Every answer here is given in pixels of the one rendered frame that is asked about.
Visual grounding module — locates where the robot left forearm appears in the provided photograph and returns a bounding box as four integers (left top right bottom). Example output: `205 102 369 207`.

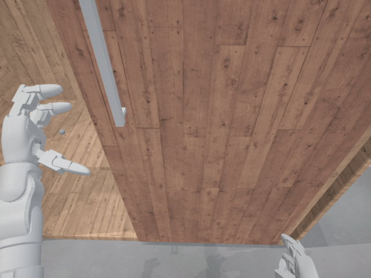
0 162 45 278

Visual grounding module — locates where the left robot hand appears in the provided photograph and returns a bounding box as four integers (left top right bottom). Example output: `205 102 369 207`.
1 84 90 175

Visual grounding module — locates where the handle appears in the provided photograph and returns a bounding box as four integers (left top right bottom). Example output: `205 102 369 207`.
79 0 126 127

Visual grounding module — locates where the right robot hand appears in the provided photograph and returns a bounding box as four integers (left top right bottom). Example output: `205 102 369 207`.
275 233 319 278

